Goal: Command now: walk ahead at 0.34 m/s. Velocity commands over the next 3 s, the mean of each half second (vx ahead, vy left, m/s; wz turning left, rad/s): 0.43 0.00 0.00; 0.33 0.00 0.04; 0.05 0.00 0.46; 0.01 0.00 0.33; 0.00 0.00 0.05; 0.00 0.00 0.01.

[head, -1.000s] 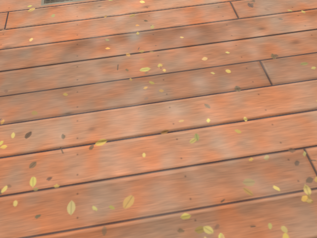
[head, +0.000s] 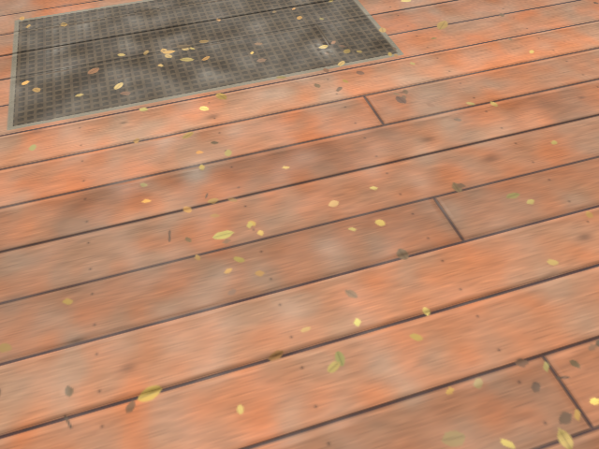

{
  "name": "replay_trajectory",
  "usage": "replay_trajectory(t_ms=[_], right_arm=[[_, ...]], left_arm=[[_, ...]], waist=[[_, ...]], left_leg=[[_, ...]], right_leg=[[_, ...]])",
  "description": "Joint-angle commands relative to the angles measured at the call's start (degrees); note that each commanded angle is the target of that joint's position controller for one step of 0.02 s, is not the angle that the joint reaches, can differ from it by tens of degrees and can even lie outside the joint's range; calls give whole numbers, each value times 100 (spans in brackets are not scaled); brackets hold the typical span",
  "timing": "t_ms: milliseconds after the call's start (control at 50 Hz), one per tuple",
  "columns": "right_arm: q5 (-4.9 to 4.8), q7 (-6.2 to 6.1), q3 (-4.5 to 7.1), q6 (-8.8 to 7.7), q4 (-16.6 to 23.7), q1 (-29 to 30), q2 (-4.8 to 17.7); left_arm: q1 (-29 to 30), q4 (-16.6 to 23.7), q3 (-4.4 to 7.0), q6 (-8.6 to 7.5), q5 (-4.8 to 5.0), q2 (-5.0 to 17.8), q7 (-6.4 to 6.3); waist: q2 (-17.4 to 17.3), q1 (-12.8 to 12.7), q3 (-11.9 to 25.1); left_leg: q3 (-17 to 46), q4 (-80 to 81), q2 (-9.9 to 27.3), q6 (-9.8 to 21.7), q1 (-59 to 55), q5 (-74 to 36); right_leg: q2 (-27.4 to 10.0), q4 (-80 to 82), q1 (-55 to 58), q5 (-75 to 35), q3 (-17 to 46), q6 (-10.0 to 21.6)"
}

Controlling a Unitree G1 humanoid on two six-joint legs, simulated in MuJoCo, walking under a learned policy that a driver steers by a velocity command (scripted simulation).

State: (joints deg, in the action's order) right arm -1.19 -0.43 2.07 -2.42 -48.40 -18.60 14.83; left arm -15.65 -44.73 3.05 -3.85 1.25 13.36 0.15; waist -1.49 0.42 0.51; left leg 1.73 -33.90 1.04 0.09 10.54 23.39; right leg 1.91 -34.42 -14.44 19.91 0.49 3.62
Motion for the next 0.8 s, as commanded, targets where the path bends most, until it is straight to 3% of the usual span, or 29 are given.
replay_trajectory(t_ms=[20, 40, 60, 80, 100, 120, 140, 180, 240, 320, 360, 400, 420, 440, 460, 480, 500, 520, 540, 560, 620, 660, 700, 740, 800], right_arm=[[-12, 11, 55, -175, 793, 1161, 409], [-9, -24, 82, -302, 936, 1204, 540], [-78, -15, 173, -364, 914, 1126, 793], [-127, 30, 166, -390, 843, 987, 748], [-109, 72, 143, -396, 814, 1002, 652], [-59, 116, 147, -391, 827, 1114, 613], [-28, 169, 145, -372, 845, 1180, 544], [4, 270, 77, -336, 895, 1314, 327], [41, 330, -39, -350, 1140, 1940, 114], [-33, 333, 25, -338, 1315, 2248, 425], [-24, 330, 91, -345, 1323, 2144, 599], [8, 277, 235, -322, 1151, 1417, 850], [1, 224, 348, -287, 890, 523, 1025], [59, 150, 442, -250, 710, -468, 1400], [137, 224, 468, -261, 590, -691, 1732], [53, 233, 339, -280, 617, -501, 1175], [37, 214, 278, -291, 651, -52, 973], [82, 216, 255, -299, 705, 323, 921], [160, 247, 225, -316, 715, 591, 790], [236, 248, 198, -349, 716, 724, 702], [143, 255, 194, -445, 584, 720, 636], [132, 208, 232, -453, 476, 553, 795], [151, 152, 231, -406, 389, 431, 853], [139, 103, 224, -340, 308, 327, 890], [98, 59, 215, -242, 101, -69, 971]], left_arm=[[-1040, -16, 357, -187, 4, 1106, 30], [-1544, -65, 453, -190, -23, 1451, 83], [-1461, -53, 331, -210, -95, 1115, 82], [-1275, 13, 262, -215, -122, 902, 73], [-1132, 55, 227, -199, -125, 812, 68], [-1000, 55, 166, -159, -113, 693, 68], [-950, 37, 111, -110, -116, 570, 62], [-983, 0, 99, -36, -75, 598, 22], [-965, -18, 136, -4, -62, 874, -87], [-1096, -164, 199, -60, 9, 1112, -108], [-1022, -216, 220, -45, 20, 1128, -102], [-920, -221, 250, 18, -35, 1215, -104], [-917, -204, 215, 63, -75, 1142, -120], [-1016, -68, 110, 79, -197, 898, -140], [-1889, -49, -110, -28, -92, 48, -88], [-1496, -132, 17, -136, 47, 693, -49], [-805, 68, 109, -193, 165, 1007, -20], [-430, 151, 93, -229, 112, 992, -50], [-238, 159, 123, -219, -14, 945, -84], [-451, 135, 129, -166, -21, 859, -80], [-527, 59, 104, 5, -48, 669, -101], [-43, 229, 94, 27, -114, 666, -118], [332, 318, 74, -9, -165, 625, -110], [625, 367, 7, -82, -191, 463, -64], [1106, 475, -27, -118, -149, 427, 22]], waist=[[674, -662, -284], [1702, -864, -101], [1237, -695, -206], [849, -536, -249], [583, -468, -254], [468, -409, -355], [561, -359, -359], [655, -354, -393], [588, -450, -548], [777, -386, -694], [752, -213, -624], [810, 232, -28], [740, 645, 528], [29, 937, 1332], [-1736, 386, 2168], [-1194, 569, 1744], [-756, 510, 806], [-156, 345, 401], [44, 163, 120], [-290, -81, 189], [-274, -231, 40], [-136, -140, -210], [-11, -63, -328], [-45, 36, -260], [-94, 272, -99]], left_leg=[[29, -470, -71, 259, 2068, -627], [-117, -2041, -378, 33, 3173, 202], [262, -2999, -191, 98, 3877, 854], [355, -3374, 27, 230, 4118, 542], [272, -3387, 213, 314, 4277, 115], [212, -3184, 376, 335, 4277, -243], [122, -2927, 477, 308, 4054, -509], [-156, -2341, 438, 149, 3733, -939], [-389, -861, 249, -33, 2952, -1866], [-271, 83, 91, 72, 2154, -2514], [-222, 273, 55, 263, 1983, -2363], [-451, 288, -229, 510, 935, -2062], [-514, 263, -288, 659, -268, -2027], [763, 126, 808, 998, -1994, -1771], [3860, 1247, 2082, 1882, -3376, 182], [4419, 1900, 1960, 1701, -3002, 1073], [3497, 1944, 1831, 1460, -2182, 789], [2800, 2008, 1624, 1345, -1316, -34], [2199, 2122, 1331, 1235, -618, -762], [1890, 2250, 1229, 1274, -265, -1099], [1318, 2649, 1063, 1419, 258, -1368], [1139, 2824, 1095, 1483, 265, -1542], [717, 2730, 983, 1397, 192, -2784], [134, 2492, 712, 1176, 258, -3980], [24, 2238, 738, 1063, -75, -4134]], right_leg=[[-928, 1395, 1738, 201, 1783, 666], [-1963, 2072, 2592, -290, 3668, 1319], [-2188, 1980, 2793, -798, 3787, 1456], [-2077, 1894, 2825, -1069, 3280, 1329], [-1942, 1956, 2783, -1252, 2790, 1187], [-1809, 2070, 2616, -1695, 2360, 1045], [-1644, 2200, 2378, -1989, 1969, 908], [-1407, 2413, 1990, -2355, 1409, 851], [-1143, 2652, 1214, -2279, 813, 755], [-1426, 2828, 1049, -2058, 751, 670], [-1570, 2536, 1437, -2773, 682, 533], [-1428, 1445, 1637, -4673, 434, 341], [-1185, 336, 1269, -5035, 248, 190], [-862, -1522, 7, -3293, 85, 14], [235, -3513, -1864, 1039, 326, -297], [-27, -4175, -2490, 1169, 869, -219], [-324, -4214, -2856, 655, 665, -147], [-611, -3941, -2611, 111, 524, -115], [-799, -3611, -2347, -219, 479, -98], [-954, -3467, -2006, -450, 551, -104], [-1062, -3011, -1854, -636, 448, -228], [-1124, -2450, -2302, -1126, 427, -356], [-1058, -1683, -2352, -1704, 341, -452], [-850, -752, -1856, -2322, 122, -459], [-579, -57, -1451, -2942, 7, -444]])
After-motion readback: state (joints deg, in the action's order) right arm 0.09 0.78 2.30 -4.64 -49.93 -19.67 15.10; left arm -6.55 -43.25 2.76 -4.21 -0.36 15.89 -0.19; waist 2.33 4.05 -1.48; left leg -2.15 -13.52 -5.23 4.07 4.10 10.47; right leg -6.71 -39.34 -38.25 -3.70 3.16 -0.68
